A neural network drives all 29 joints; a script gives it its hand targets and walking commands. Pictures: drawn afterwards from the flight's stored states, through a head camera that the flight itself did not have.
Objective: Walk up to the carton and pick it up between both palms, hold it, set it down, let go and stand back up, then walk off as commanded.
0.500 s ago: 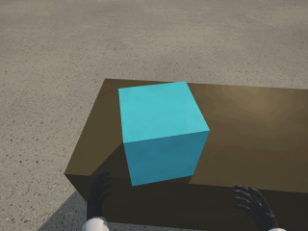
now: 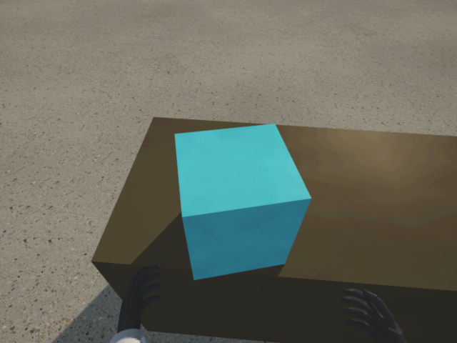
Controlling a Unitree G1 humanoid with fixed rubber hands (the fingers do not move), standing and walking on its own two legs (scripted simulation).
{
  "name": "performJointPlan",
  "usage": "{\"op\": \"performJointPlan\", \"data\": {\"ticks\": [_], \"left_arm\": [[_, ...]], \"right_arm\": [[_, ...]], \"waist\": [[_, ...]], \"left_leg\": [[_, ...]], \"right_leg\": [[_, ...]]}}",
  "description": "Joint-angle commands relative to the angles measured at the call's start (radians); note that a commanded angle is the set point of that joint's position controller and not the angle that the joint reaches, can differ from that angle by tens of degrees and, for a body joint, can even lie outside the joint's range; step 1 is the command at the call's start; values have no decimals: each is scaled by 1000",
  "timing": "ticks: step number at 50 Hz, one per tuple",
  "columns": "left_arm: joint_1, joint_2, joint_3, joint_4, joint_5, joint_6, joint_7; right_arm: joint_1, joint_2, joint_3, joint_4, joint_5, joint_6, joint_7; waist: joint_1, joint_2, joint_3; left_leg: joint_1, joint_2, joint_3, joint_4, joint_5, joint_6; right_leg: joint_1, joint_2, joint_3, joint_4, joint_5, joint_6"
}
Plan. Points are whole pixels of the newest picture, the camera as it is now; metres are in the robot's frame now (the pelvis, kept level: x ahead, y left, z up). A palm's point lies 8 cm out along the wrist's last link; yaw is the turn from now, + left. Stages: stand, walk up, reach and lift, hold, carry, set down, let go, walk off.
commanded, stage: set down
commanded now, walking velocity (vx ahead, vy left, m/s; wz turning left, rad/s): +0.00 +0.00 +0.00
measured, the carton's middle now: (233, 203) +0.42 +0.05 -0.01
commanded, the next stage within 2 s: let go in 1.04 s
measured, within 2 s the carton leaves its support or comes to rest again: neither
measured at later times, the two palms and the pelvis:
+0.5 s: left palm (127, 322) +0.17 +0.21 -0.04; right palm out of the picture +0.19 -0.22 -0.06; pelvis +0.00 +0.00 +0.00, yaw +0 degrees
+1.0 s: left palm (119, 328) +0.17 +0.22 -0.05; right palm out of the picture +0.18 -0.21 -0.07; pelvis +0.01 +0.00 +0.00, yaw +0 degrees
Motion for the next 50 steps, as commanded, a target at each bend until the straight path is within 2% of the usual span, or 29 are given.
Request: {"op": "performJointPlan", "data": {"ticks": [1,2,3,5,8,12,16,17,18,20,21,22,23,24,26,27,28,29,30,33,35,36,38,39,41,44,46,48,50], "left_arm": [[-37,96,8,-115,-17,-16,-21],[-38,94,8,-177,-12,-29,-6],[-4,88,13,-139,-5,-16,-13],[-46,95,19,-135,-7,-18,-17],[-53,126,13,-99,-26,6,-41],[-49,126,9,-140,-31,5,-25],[-44,138,17,-123,-42,16,-38],[-42,158,22,-23,-33,48,-64],[-43,155,22,-143,-44,14,-42],[-38,185,39,-70,-46,29,-67],[-43,170,30,-114,-43,33,-60],[-48,176,35,-91,-46,38,-70],[-51,181,36,-112,-41,36,-68],[-74,190,37,-56,-49,55,-75],[-46,203,32,-112,-48,45,-80],[-37,198,31,-99,-51,49,-85],[-35,200,28,-124,-72,34,-82],[-46,219,38,-50,-49,58,-100],[-48,216,43,-106,-47,51,-87],[-74,227,34,-39,-59,75,-104],[-48,240,26,-14,-62,90,-125],[-43,242,36,-90,-63,83,-116],[-60,266,52,-79,-64,74,-122],[-53,254,56,-65,-63,73,-121],[-46,271,40,4,-69,108,-148],[-80,300,55,11,-68,115,-164],[-62,273,32,-125,-64,81,-129],[-56,284,48,-47,-59,102,-148],[-63,285,46,-31,-62,97,-144]], "right_arm": [[-73,-101,-82,-169,-26,-18,-27],[-55,-104,-85,-192,-22,-30,-18],[-38,-113,-89,-153,-26,-23,-22],[-56,-93,-73,-164,-33,-21,-30],[-44,-65,-80,-158,-70,8,-57],[-55,-60,-96,-183,-70,0,-51],[-55,-67,-109,-204,-85,3,-64],[-36,-28,-91,-147,-120,31,-88],[-37,-56,-104,-210,-94,5,-69],[-25,-24,-90,-184,-116,16,-92],[-35,-43,-96,-182,-110,20,-89],[-36,-24,-99,-189,-121,21,-100],[-37,-24,-91,-191,-109,15,-100],[-47,-4,-91,-186,-132,32,-107],[-15,-17,-88,-179,-127,23,-110],[-6,-5,-80,-179,-126,25,-111],[-28,-22,-96,-194,-117,11,-108],[-17,8,-85,-163,-146,32,-132],[-25,3,-79,-201,-130,26,-120],[-41,22,-88,-171,-155,45,-130],[4,41,-76,-148,-159,56,-149],[-7,17,-99,-182,-154,46,-148],[-8,39,-85,-193,-168,38,-159],[-23,31,-103,-174,-169,38,-159],[-4,64,-96,-149,-188,57,-185],[-10,81,-96,-137,-199,71,-197],[-16,57,-113,-193,-167,37,-173],[13,83,-99,-143,-183,55,-183],[-7,55,-115,-141,-194,51,-179]], "waist": [[-101,-127,-129],[-96,-86,-144],[-103,-88,-117],[-94,-80,-100],[-114,-133,-81],[-88,-54,-113],[-91,-91,-104],[-102,-114,-51],[-89,-75,-138],[-95,-111,-82],[-90,-77,-74],[-101,-123,-65],[-92,-80,-83],[-93,-99,-54],[-103,-90,-113],[-88,-78,-91],[-81,-83,-100],[-102,-99,-69],[-86,-69,-77],[-82,-98,-52],[-114,-108,-62],[-96,-74,-88],[-92,-106,-83],[-86,-76,-96],[-108,-108,-63],[-117,-82,-42],[-74,-14,-108],[-101,-38,-98],[-95,-29,-78]], "left_leg": [[219,-118,38,-61,68,98],[235,-110,31,-58,109,94],[236,-111,37,-58,115,86],[219,-120,37,-59,97,89],[214,-122,41,-59,63,98],[224,-116,40,-68,97,84],[246,-114,43,-73,100,90],[227,-129,50,-71,62,94],[232,-119,39,-69,118,87],[193,-129,43,-70,87,97],[224,-121,46,-79,102,92],[212,-128,49,-74,70,96],[229,-123,45,-71,71,89],[209,-130,61,-82,58,98],[252,-127,47,-67,116,93],[246,-127,53,-69,122,92],[252,-121,46,-67,117,94],[236,-129,51,-72,72,96],[226,-124,44,-72,94,90],[230,-129,58,-79,63,101],[239,-133,59,-67,78,98],[257,-126,50,-72,102,88],[221,-131,53,-68,75,99],[255,-124,56,-70,92,85],[251,-130,65,-69,70,97],[239,-136,69,-65,50,94],[262,-124,47,-70,104,78],[272,-128,59,-56,106,86],[280,-126,53,-66,104,81]], "right_leg": [[76,-42,72,-164,162,33],[75,-35,59,-146,223,26],[80,-34,55,-146,246,29],[80,-49,88,-169,173,36],[76,-64,94,-173,149,52],[85,-51,65,-165,186,38],[78,-44,56,-166,181,51],[86,-64,84,-180,206,56],[118,-56,63,-154,251,55],[130,-68,88,-165,272,59],[113,-64,82,-172,226,60],[115,-65,83,-178,195,64],[119,-68,86,-169,191,63],[107,-75,89,-183,183,67],[137,-62,74,-172,270,61],[131,-66,75,-165,291,59],[110,-66,68,-167,267,67],[127,-73,86,-182,241,70],[127,-78,85,-168,244,66],[107,-71,69,-180,189,66],[129,-80,81,-182,244,74],[129,-82,74,-164,306,78],[153,-86,81,-167,268,86],[137,-76,60,-161,263,83],[137,-88,73,-175,263,85],[125,-93,78,-179,238,82],[130,-75,48,-159,237,66],[141,-85,62,-167,290,71],[107,-82,50,-164,300,73]]}}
